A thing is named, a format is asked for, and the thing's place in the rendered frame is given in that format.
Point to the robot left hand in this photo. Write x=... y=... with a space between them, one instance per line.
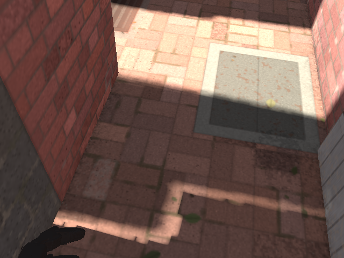
x=51 y=239

